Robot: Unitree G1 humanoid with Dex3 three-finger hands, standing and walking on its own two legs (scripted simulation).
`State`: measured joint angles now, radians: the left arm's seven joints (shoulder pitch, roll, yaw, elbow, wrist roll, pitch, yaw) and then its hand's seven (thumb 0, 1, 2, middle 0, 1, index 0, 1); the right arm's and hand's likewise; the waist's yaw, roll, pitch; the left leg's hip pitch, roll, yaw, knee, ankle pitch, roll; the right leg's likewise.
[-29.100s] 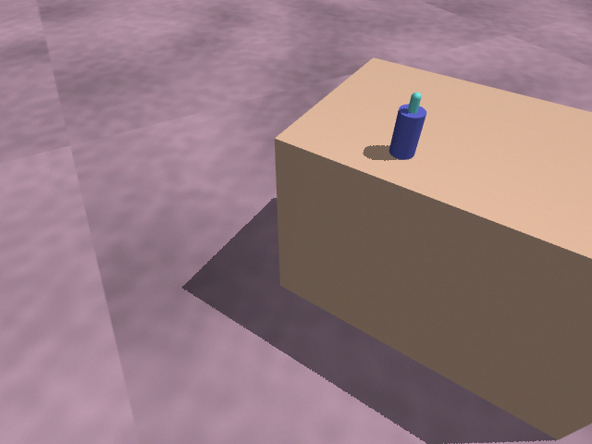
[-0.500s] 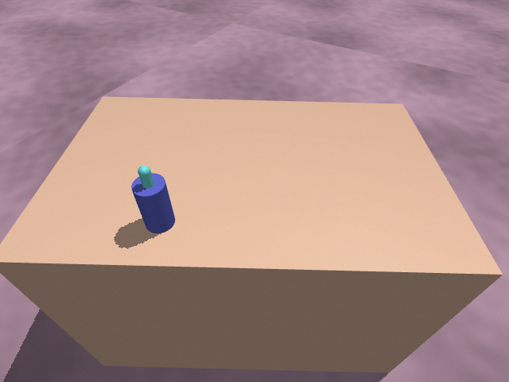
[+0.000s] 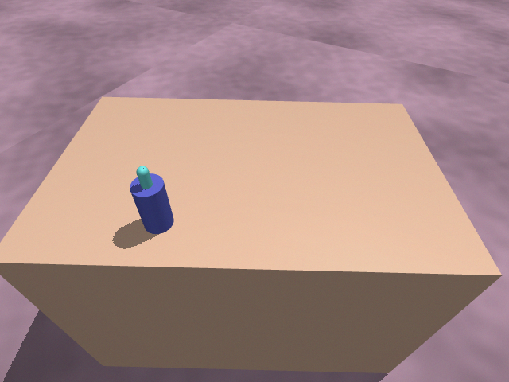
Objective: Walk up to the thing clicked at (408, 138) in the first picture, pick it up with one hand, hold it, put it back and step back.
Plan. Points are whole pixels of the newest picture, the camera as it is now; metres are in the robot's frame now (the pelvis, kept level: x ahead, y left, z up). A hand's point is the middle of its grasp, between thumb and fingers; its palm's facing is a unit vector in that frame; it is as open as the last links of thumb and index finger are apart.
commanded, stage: stand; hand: left
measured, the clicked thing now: (150, 197) +0.49 +0.22 +0.00
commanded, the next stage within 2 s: step back in 0.44 s
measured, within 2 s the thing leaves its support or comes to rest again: neither
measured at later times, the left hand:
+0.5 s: hand out of the picture +0.07 +0.25 -0.16, palm faces -0.02 -0.94 -0.34, open 7.4 cm
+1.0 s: hand out of the picture +0.00 +0.26 -0.16, palm faces +0.04 -0.91 -0.42, open 7.4 cm
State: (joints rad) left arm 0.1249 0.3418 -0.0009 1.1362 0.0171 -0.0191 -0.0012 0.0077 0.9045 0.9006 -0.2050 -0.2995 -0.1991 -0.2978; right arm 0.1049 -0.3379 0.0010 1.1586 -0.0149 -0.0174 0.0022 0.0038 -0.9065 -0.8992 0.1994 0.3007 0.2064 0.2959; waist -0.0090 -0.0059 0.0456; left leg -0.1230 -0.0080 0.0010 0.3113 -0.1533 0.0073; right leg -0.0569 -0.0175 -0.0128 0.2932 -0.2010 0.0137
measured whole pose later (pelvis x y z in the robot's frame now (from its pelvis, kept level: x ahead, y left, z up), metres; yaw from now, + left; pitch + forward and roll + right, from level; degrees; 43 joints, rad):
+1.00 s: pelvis -0.11 -0.01 -0.02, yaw +4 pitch +0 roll +0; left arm 0.07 0.34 0.06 0.87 0.04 0.02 0.01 0.01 0.90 0.90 -0.21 -0.30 -0.20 -0.30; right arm 0.12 -0.43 -0.04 0.96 0.00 0.07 -0.01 0.00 -0.91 -0.90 0.20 0.30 0.20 0.30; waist 0.01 0.05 0.18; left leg -0.38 -0.08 -0.13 1.05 -0.51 -0.03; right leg -0.38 -0.06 -0.07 0.58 -0.19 -0.01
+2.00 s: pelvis -0.40 +0.03 -0.03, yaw +2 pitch -3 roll +3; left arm 0.06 0.41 0.08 0.75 0.03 0.06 0.01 0.01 0.90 0.90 -0.21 -0.30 -0.20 -0.30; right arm 0.21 -0.36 -0.05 0.92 -0.03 0.03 -0.03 0.01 -0.91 -0.90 0.20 0.30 0.20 0.30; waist -0.01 -0.08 0.20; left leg -0.21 -0.07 -0.02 0.61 -0.35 0.01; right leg -0.41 -0.08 0.01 0.74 -0.27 0.00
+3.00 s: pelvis -0.65 -0.02 -0.02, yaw +1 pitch -3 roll -1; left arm 0.24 0.35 0.06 0.99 0.05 -0.01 -0.01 0.01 0.90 0.90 -0.21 -0.30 -0.20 -0.30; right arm 0.17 -0.38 -0.04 0.94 -0.04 0.02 0.00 0.01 -0.90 -0.90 0.20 0.30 0.21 0.30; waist 0.03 0.03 0.06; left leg -0.33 0.01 -0.05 0.77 -0.48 0.01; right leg -0.21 0.03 0.01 0.56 -0.31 -0.02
